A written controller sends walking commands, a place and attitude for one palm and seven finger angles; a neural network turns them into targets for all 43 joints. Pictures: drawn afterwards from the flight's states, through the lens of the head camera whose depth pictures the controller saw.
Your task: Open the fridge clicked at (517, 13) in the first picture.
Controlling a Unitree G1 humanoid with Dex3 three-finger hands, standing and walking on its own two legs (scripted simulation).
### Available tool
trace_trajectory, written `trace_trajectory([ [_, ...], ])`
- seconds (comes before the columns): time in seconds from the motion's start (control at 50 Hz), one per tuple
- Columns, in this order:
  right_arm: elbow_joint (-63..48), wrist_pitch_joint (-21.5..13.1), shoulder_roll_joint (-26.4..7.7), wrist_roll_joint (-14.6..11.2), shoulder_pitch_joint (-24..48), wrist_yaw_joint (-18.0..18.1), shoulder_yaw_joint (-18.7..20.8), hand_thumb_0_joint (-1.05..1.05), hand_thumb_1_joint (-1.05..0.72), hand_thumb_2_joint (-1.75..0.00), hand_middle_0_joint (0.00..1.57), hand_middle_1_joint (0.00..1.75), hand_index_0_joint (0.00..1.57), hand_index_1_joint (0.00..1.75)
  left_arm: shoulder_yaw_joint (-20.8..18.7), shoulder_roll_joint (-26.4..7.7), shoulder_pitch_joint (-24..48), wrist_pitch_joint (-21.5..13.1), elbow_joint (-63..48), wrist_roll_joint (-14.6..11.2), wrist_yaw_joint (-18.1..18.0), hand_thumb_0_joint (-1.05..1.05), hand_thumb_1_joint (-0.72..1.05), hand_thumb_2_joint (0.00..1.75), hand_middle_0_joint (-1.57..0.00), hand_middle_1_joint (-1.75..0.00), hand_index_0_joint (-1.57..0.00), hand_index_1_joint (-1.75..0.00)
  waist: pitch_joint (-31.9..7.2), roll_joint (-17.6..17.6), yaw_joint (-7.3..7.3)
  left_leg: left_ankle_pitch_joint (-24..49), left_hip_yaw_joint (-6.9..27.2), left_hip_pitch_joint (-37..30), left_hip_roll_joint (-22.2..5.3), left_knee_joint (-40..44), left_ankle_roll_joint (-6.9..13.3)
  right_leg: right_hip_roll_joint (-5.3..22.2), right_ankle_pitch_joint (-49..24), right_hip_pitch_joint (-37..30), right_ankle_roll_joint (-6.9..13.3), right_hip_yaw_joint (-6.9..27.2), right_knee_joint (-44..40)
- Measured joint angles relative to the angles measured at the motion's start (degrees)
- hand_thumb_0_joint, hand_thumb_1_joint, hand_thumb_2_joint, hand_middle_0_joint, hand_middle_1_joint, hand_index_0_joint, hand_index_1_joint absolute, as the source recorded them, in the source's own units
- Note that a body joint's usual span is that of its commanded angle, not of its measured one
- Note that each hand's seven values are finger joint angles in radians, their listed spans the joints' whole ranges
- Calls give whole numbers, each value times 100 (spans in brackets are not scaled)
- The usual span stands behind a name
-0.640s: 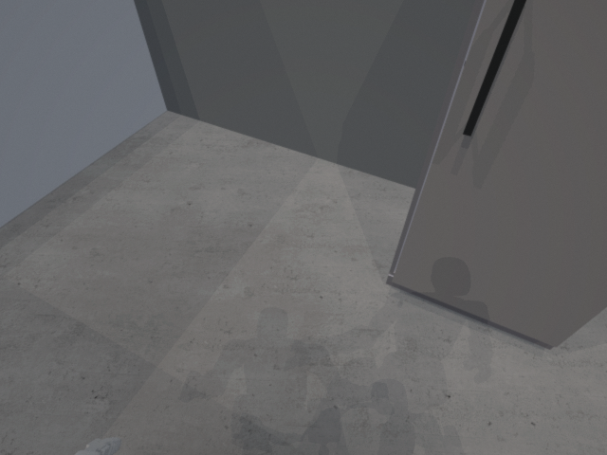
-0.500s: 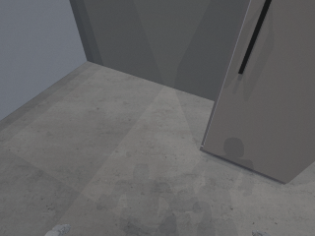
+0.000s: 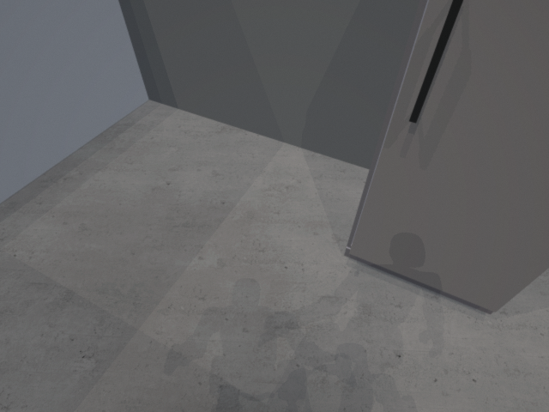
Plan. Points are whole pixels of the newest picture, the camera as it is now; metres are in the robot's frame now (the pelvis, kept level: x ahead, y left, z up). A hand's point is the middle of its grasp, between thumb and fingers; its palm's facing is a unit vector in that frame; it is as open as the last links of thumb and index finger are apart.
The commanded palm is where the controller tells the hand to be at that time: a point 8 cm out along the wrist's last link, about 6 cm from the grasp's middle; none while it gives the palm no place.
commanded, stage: stand and wait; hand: left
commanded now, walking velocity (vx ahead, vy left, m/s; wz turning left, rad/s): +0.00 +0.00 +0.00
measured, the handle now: (436, 59) +0.78 -0.30 +0.15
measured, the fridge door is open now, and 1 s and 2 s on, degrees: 0 0 0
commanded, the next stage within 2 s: look at it before walking up in 0.18 s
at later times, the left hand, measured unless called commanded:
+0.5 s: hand out of the picture +0.08 +0.24 -0.15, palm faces -0.02 -0.94 -0.34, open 7.3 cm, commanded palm none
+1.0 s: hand out of the picture +0.07 +0.24 -0.15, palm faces -0.02 -0.94 -0.34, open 7.4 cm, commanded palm none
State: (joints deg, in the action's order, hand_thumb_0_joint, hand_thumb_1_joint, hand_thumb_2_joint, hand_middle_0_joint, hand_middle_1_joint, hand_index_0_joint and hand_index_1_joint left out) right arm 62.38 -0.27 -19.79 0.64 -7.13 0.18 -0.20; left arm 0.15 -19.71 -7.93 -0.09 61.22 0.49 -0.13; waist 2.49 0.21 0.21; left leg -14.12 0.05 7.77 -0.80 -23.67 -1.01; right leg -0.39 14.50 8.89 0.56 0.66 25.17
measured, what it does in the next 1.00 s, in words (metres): stands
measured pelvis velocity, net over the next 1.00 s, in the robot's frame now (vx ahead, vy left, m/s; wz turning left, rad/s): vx -0.01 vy -0.01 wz -0.01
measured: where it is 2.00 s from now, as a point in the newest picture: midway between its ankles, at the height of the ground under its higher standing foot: outside the picture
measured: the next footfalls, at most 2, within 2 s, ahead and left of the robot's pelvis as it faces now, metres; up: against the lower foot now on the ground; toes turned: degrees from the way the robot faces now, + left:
left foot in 1.80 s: +0.01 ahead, +0.13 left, +0.00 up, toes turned -17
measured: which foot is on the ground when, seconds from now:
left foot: down 0.00-1.00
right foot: down 0.00-1.00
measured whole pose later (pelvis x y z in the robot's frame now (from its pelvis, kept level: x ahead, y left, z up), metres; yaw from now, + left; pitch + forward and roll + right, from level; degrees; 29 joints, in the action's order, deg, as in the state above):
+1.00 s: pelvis -0.01 -0.01 +0.00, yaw -1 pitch -2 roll +0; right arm 63.7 -0.6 -19.4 0.5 -6.5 0.2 -0.4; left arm 0.0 -19.3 -7.6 -0.4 62.3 0.6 -0.1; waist 2.3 0.3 0.6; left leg -12.3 -0.4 6.8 -1.7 -21.1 -1.6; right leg -1.2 12.4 8.2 1.1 1.1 22.6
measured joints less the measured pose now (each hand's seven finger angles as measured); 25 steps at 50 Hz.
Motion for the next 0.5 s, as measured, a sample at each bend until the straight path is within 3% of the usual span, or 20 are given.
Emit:
trace_trajectory([
  [0.5, 96, -47, 35, -4, 61, -18, -28, 0, -91, -90, 20, 30, 20, 30, 14, 59, 127, -38, 56, 15, 16, 0, 91, 90, -20, -30, -20, -30, -55, 10, -9, 178, -12, -58, -43, 215, -41, -42, -168, -33, 34, 10, -180],
])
